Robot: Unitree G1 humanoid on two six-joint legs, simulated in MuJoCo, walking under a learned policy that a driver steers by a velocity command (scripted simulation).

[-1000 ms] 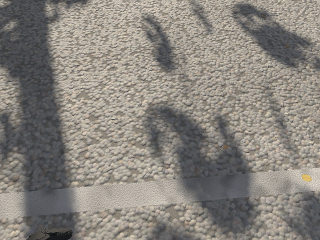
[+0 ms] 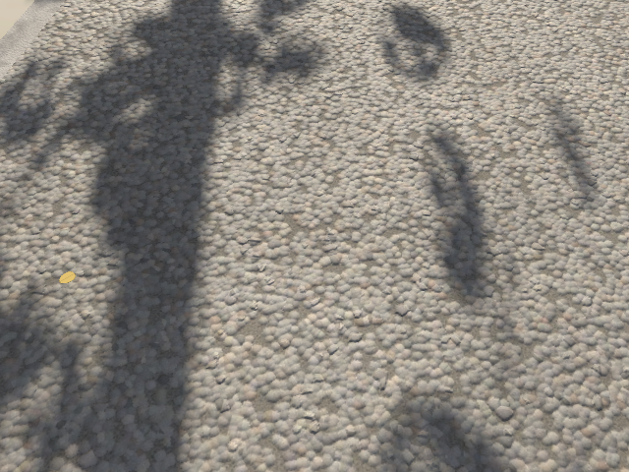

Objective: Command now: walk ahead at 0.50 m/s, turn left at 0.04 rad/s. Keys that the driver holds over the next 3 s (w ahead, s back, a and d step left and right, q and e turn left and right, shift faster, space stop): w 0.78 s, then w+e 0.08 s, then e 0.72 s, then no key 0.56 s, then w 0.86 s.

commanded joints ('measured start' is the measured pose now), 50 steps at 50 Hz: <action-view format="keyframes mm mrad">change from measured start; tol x32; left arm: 1 -126 76 13 -99 -5 -25 -18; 8 385 246 75 26 5 -24 -16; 50 -2 45 10 -6 8 8 -9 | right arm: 1 44 -177 -48 -17 9 2 -9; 28 -377 -64 -3 -173 7 -19 29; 35 148 -222 -65 -45 -5 -12 15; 50 -76 -156 -31 3 -25 -20 -29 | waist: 1 -16 117 43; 8 167 -255 -433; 12 95 -28 -58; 29 136 -20 47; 35 -52 288 -437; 50 29 108 -10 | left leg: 1 2 298 -127 -38 266 147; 6 -57 219 -50 438 571 55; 8 -641 -4 -103 1017 -315 -37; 9 -749 68 -140 1094 -274 -21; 29 -626 143 -22 263 251 -19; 33 29 179 -70 272 248 97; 35 452 470 -754 83 -25 294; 40 -115 305 -271 -64 151 169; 50 -132 259 104 -57 625 108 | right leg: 1 16 31 -13 -76 -19 -29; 6 554 46 -15 -98 -104 -149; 8 1057 -280 732 -296 -411 -367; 15 477 -106 205 -457 -152 -262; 32 706 -89 6 -122 406 -158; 36 -123 96 82 717 -604 -66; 50 128 49 -32 35 79 -19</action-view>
